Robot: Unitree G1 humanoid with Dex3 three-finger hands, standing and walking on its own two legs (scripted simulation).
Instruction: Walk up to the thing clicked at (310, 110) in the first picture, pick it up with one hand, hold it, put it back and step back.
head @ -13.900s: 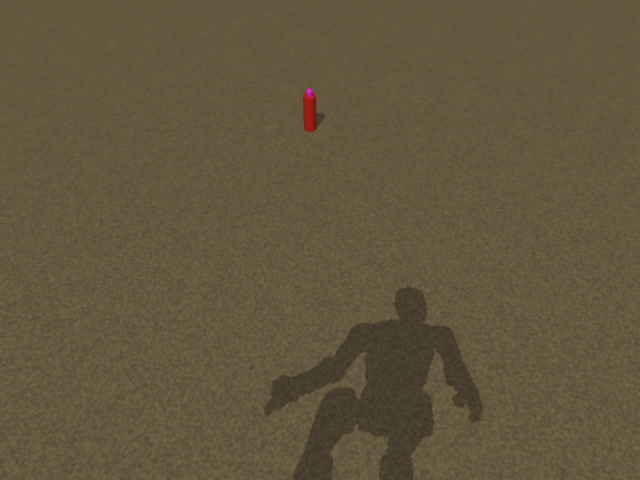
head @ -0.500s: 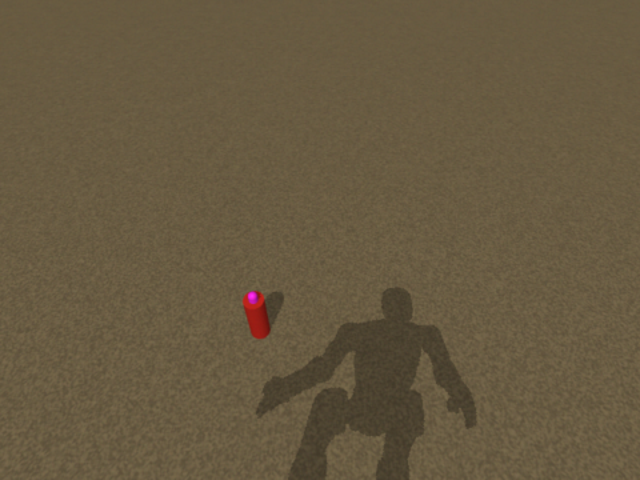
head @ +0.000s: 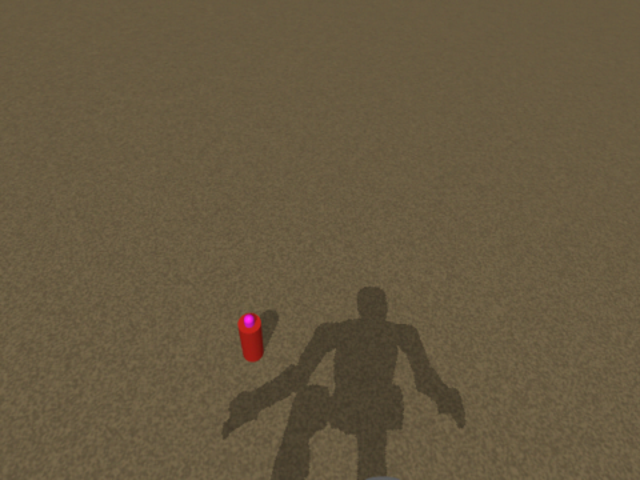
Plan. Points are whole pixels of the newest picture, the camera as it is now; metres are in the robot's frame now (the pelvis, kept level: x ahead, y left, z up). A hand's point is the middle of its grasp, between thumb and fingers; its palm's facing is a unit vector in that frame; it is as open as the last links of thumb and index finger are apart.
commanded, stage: walk up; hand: left
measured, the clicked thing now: (251, 335) +0.62 +0.19 -0.66
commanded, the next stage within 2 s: none
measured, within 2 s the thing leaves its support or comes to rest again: neither
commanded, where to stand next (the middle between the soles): +0.29 -0.03 m, yaw +0 degrees
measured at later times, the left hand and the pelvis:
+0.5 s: hand (209, 375) +0.28 +0.18 -0.12, palm faces -0.03 -0.93 -0.37, open 7.4 cm; pelvis +0.17 -0.08 +0.00, yaw -2 degrees
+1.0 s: hand (215, 377) +0.30 +0.18 -0.17, palm faces +0.02 -0.93 -0.36, open 7.4 cm; pelvis +0.22 -0.08 -0.02, yaw +0 degrees
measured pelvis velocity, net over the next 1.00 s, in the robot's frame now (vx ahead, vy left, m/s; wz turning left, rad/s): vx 0.22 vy -0.08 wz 0.00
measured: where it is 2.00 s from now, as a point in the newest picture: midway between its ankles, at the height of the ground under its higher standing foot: outside the picture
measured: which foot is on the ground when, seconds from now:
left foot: down 0.00-0.34, up 0.36-0.76, down 0.78-1.00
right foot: up 0.00-0.28, down 0.30-1.00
